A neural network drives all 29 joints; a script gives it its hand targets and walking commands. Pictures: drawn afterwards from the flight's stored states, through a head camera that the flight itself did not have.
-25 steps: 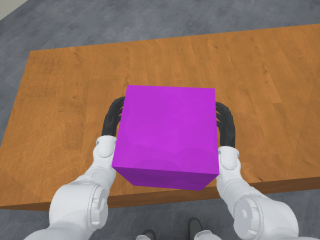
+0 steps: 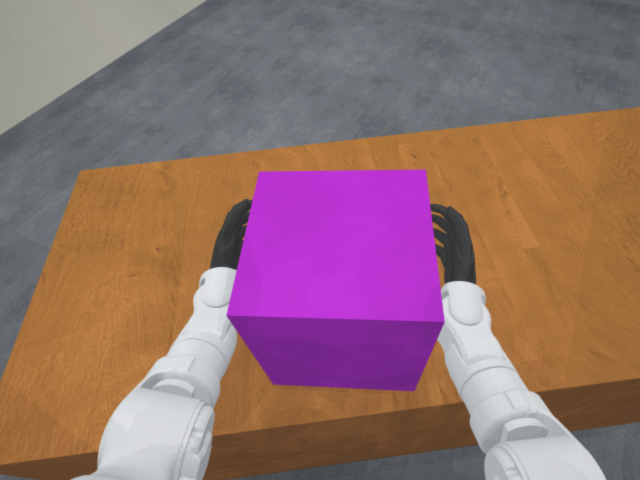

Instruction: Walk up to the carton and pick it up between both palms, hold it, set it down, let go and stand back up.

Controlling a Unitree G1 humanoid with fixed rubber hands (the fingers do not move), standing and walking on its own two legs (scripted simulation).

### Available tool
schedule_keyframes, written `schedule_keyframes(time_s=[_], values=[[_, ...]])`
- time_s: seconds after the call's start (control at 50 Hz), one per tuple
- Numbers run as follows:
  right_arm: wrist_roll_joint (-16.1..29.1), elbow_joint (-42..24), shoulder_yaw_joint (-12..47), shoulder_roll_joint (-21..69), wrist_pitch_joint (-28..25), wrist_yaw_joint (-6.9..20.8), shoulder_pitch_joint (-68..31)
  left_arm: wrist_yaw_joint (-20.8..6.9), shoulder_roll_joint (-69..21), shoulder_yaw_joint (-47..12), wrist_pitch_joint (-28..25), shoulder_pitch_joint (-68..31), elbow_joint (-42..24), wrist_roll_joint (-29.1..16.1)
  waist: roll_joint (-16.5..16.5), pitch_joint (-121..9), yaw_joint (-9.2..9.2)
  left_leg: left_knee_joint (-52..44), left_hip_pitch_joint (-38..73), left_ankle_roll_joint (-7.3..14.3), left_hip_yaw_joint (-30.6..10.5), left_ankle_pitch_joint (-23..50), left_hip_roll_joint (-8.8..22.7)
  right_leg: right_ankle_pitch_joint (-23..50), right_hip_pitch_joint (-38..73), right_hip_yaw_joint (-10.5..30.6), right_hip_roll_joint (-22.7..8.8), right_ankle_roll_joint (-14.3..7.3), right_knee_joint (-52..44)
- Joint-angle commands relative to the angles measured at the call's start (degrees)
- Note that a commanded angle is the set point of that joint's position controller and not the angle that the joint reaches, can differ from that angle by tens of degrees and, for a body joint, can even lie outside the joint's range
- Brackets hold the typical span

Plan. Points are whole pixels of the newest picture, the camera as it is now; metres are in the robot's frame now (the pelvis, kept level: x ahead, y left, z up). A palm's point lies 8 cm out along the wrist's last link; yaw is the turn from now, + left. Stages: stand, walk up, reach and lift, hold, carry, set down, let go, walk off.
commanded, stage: reach and lift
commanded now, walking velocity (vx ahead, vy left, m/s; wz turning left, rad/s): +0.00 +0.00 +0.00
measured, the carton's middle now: (341, 288) +0.37 -0.04 +0.00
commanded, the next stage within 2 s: none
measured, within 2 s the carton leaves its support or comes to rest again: neither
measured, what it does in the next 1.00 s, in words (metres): stands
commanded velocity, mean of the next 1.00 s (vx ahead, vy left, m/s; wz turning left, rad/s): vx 0.00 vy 0.00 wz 0.00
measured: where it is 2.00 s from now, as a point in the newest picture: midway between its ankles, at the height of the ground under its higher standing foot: outside the picture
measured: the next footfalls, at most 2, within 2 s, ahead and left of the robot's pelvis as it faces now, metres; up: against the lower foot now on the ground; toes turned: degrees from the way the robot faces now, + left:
none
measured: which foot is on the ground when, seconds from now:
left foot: down 0.00-1.00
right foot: down 0.00-1.00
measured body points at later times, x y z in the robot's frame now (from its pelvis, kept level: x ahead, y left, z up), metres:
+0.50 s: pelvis +0.01 +0.01 +0.02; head -0.01 +0.02 +0.47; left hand +0.41 +0.12 +0.12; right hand +0.37 -0.18 +0.12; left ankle -0.01 +0.12 -0.72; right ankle +0.02 -0.13 -0.72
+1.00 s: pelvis +0.00 -0.01 +0.02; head -0.02 +0.02 +0.47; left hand +0.39 +0.13 +0.15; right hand +0.37 -0.17 +0.15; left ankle -0.01 +0.12 -0.72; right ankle +0.02 -0.13 -0.72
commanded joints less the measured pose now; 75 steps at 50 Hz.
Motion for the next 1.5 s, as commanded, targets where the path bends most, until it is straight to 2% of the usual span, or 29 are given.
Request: schedule_keyframes(time_s=[0.0,0.08,0.12,0.14,0.22,0.26,0.3,0.32,0.34,0.4,0.5,0.66,0.74,0.94,1.12,1.14,1.16,1.22,1.3,1.38,1.48], values=[[-2.9,-13.7,29.3,48.4,5.9,8.0,-32.5,-8.2,-47.8,-16.0,-1.1,-35.0,-23.3,6.7,-2.4,-32.0,-1.23,-4.2,23.0,-1.4,-2.4,24.3,-2.7,21.9,29.3,3.2,2.0,-0.6,-1.1],[-1.1,-11.4,26.3,45.8,11.2,7.7,-31.1,-9.5,-47.8,-13.3,5.8,-32.6,-23.5,8.7,-2.2,-21.8,-1.53,-7.6,28.6,-2.4,-2.3,24.5,-2.3,18.1,29.5,2.5,2.0,-1.4,-4.8],[-0.1,-14.1,25.8,45.9,11.6,7.9,-33.3,-9.7,-49.4,-14.0,7.9,-32.8,-25.3,8.3,-1.6,-22.2,-1.77,-7.4,31.1,-3.3,-2.2,28.1,-2.4,19.8,31.0,2.1,2.4,-1.6,-5.6],[0.1,-15.5,26.1,45.8,12.0,7.8,-33.3,-9.8,-49.8,-13.9,8.8,-31.5,-26.0,8.7,-2.3,-21.2,-1.82,-7.4,31.9,-3.5,-2.1,29.2,-2.4,21.0,32.5,2.1,2.5,-1.5,-5.9],[0.1,-15.3,24.4,44.3,15.1,8.2,-33.3,-10.8,-50.1,-12.2,13.7,-31.0,-27.9,10.2,-3.6,-13.6,-2.28,-11.1,31.6,-3.4,-1.5,23.7,-2.6,18.0,35.0,1.9,2.2,-1.1,-7.5],[0.7,-16.5,24.0,43.9,15.7,8.7,-34.4,-10.9,-50.9,-12.3,16.3,-31.2,-30.6,10.4,-3.3,-13.3,-1.95,-11.6,33.5,-3.8,-1.2,24.6,-2.5,17.2,35.4,1.8,2.3,-1.3,-8.1],[1.5,-19.9,24.7,43.9,16.1,8.9,-36.0,-10.8,-52.2,-14.2,18.5,-31.3,-34.1,10.1,-2.4,-14.8,-2.19,-11.4,35.3,-4.6,-1.2,26.8,-2.6,18.1,36.5,1.5,2.6,-1.2,-8.5],[0.8,-20.2,22.6,43.3,15.3,9.1,-35.1,-11.1,-55.1,-11.8,19.1,-26.9,-31.4,11.0,-4.2,-11.6,-3.18,-11.8,36.2,-4.9,-0.4,28.6,-2.1,22.3,36.9,1.6,4.1,-1.6,-9.3],[0.1,-18.8,21.9,41.9,15.0,9.2,-35.2,-11.7,-53.4,-11.0,18.9,-27.2,-31.8,11.7,-3.5,-12.0,-2.08,-12.2,35.7,-5.0,-0.6,28.6,-2.3,22.4,39.2,1.6,3.8,-1.8,-9.6],[-0.4,-18.2,21.5,41.5,14.3,10.1,-35.8,-12.0,-52.7,-10.7,20.5,-27.4,-33.5,13.0,-2.9,-10.4,-1.00,-13.6,36.4,-5.3,0.2,28.1,-2.2,21.1,40.8,1.2,3.8,-1.7,-10.2],[0.9,-21.7,22.9,40.9,15.1,11.1,-38.2,-11.3,-52.3,-11.8,25.4,-26.8,-38.1,13.4,-3.7,-10.3,1.01,-14.9,36.1,-4.7,1.5,24.7,-2.8,19.1,42.6,1.2,3.7,-0.9,-10.8],[1.5,-26.0,23.4,39.3,17.7,11.0,-40.1,-11.8,-50.1,-12.1,32.4,-24.6,-43.7,13.6,-5.5,-9.4,2.04,-16.9,35.2,-3.1,2.5,17.9,-3.4,15.6,44.0,1.6,3.0,0.1,-11.5],[1.7,-26.7,23.2,38.2,18.7,10.7,-40.7,-12.2,-49.0,-12.1,34.8,-23.9,-45.6,13.6,-5.9,-9.0,1.86,-17.3,35.2,-2.9,2.6,16.3,-3.6,14.4,44.0,1.4,2.9,0.5,-11.6],[4.2,-30.7,24.7,36.5,21.3,10.0,-41.2,-12.8,-47.3,-13.2,40.4,-22.5,-52.4,13.5,-5.7,-8.9,0.86,-16.4,36.8,-3.1,2.1,18.9,-3.9,16.5,46.0,0.8,3.1,0.9,-11.2],[7.4,-34.9,26.5,34.8,25.3,9.5,-41.3,-12.6,-46.1,-14.6,46.3,-20.0,-58.6,13.5,-4.8,-7.4,1.11,-16.0,37.7,-3.4,1.7,21.1,-3.9,16.5,46.7,0.5,3.5,1.0,-10.9],[7.4,-34.9,26.2,34.7,25.7,9.5,-41.1,-12.7,-46.0,-14.3,46.8,-19.9,-58.7,13.6,-4.9,-6.8,0.95,-16.2,37.5,-3.3,1.8,20.5,-4.0,16.2,46.7,0.4,3.4,1.0,-11.0],[7.3,-34.0,24.7,34.7,25.8,9.2,-40.9,-12.9,-46.1,-15.5,46.8,-21.2,-59.5,13.0,-3.5,-6.7,-0.85,-16.3,37.7,-3.5,2.0,19.5,-3.9,16.0,45.8,0.2,2.9,0.9,-11.2],[7.1,-34.1,23.7,33.9,26.1,9.1,-40.3,-13.0,-46.4,-16.4,47.3,-21.8,-60.3,12.8,-1.9,-5.8,-1.83,-16.2,38.9,-4.2,1.8,20.0,-3.7,15.8,45.1,0.0,2.8,0.4,-11.2],[7.2,-34.2,23.7,33.8,26.6,9.2,-41.5,-14.2,-45.2,-12.5,48.3,-19.9,-57.9,14.3,-4.7,-4.6,-0.20,-17.4,37.4,-3.0,2.2,18.2,-3.9,16.2,47.7,-0.3,2.8,1.0,-11.3],[7.3,-37.0,25.1,34.5,26.0,9.5,-44.8,-13.8,-45.6,-12.6,48.3,-20.4,-57.6,13.5,-5.9,-6.1,1.06,-17.2,36.9,-2.6,2.2,18.6,-3.9,16.6,47.9,-0.3,3.1,1.0,-11.1],[7.4,-36.2,25.2,34.8,26.4,9.5,-45.4,-13.8,-45.0,-11.4,49.1,-21.1,-57.6,14.1,-6.8,-5.9,1.86,-17.7,36.6,-1.9,2.8,17.4,-3.9,16.1,48.1,0.1,3.1,1.0,-11.1]])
